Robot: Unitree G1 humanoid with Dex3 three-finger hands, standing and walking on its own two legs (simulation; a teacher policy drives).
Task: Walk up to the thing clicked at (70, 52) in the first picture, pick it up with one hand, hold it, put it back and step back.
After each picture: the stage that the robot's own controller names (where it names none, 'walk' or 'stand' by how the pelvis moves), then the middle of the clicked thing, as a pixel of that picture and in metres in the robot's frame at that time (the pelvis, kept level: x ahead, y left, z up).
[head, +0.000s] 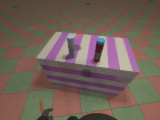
stand; (71, 47) +0.68 +0.25 -0.01
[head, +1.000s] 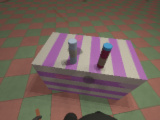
walk; (73, 52) +0.57 +0.19 +0.00
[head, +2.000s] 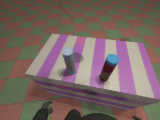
stand; (70, 63) +0.42 +0.20 +0.01
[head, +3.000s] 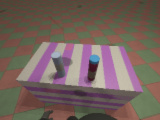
stand; (59, 65) +0.43 +0.29 -0.01
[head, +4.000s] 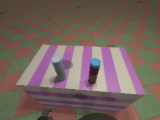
stand; (59, 69) +0.40 +0.28 -0.01
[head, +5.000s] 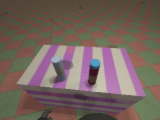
stand; (59, 69) +0.40 +0.28 -0.01
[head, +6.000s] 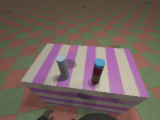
stand; (63, 68) +0.42 +0.26 -0.02
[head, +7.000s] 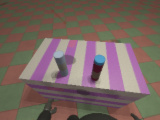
rise first; (62, 65) +0.42 +0.26 -0.01
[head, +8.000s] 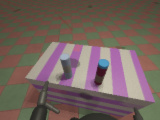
rise first; (67, 67) +0.42 +0.25 -0.01
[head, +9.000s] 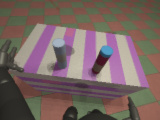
go down; (61, 56) +0.45 +0.22 +0.03
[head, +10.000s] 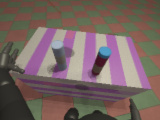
go down; (60, 57) +0.44 +0.23 +0.04
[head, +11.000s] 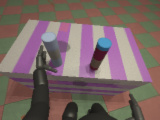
close in; (54, 52) +0.44 +0.24 +0.08
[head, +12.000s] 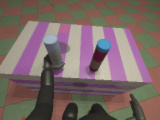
lift; (55, 55) +0.43 +0.23 +0.08
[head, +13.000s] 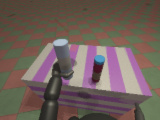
lift; (64, 62) +0.33 +0.18 +0.18
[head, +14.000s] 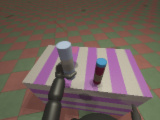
hold; (67, 63) +0.33 +0.17 +0.17
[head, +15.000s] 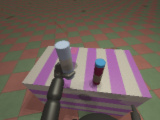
hold; (66, 63) +0.33 +0.17 +0.18
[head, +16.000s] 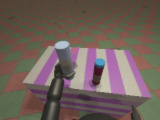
hold; (66, 63) +0.33 +0.17 +0.18
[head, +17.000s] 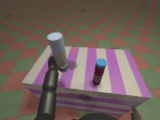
crouch; (60, 55) +0.36 +0.21 +0.20
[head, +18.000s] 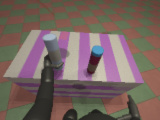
lower; (54, 54) +0.44 +0.23 +0.09
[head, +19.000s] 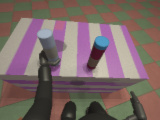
lower; (51, 51) +0.45 +0.24 +0.08
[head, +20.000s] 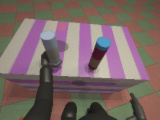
lower; (53, 52) +0.44 +0.23 +0.08
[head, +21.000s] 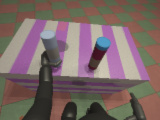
lower; (53, 52) +0.45 +0.23 +0.08
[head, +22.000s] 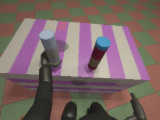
rest; (52, 52) +0.44 +0.24 +0.08
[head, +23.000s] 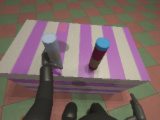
withdraw; (54, 53) +0.44 +0.23 +0.08
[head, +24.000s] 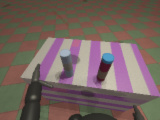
sink last; (67, 65) +0.41 +0.21 +0.03
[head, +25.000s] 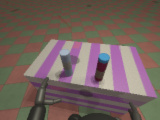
stand; (67, 64) +0.43 +0.24 +0.03
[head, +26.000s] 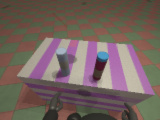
stand; (64, 63) +0.43 +0.23 +0.04
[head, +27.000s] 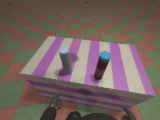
stand; (66, 62) +0.43 +0.23 +0.03
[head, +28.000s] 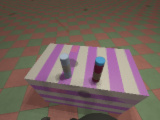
stand; (66, 67) +0.44 +0.24 -0.01
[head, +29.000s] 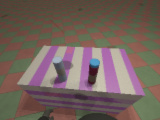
stand; (60, 70) +0.40 +0.27 -0.01
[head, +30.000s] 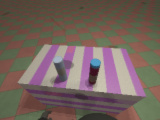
stand; (61, 70) +0.40 +0.27 -0.01
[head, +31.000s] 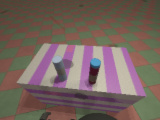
stand; (60, 69) +0.40 +0.27 -0.01
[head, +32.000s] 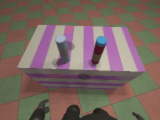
walk; (63, 51) +0.49 +0.25 +0.01
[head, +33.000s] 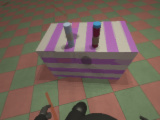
walk; (69, 36) +0.75 +0.30 +0.01
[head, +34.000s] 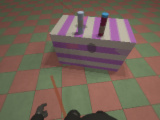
stand; (80, 23) +1.02 +0.22 +0.02
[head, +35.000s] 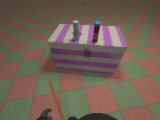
stand; (76, 31) +1.03 +0.27 -0.01
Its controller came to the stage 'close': yes
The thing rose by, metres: 0.21
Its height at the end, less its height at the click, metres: +0.00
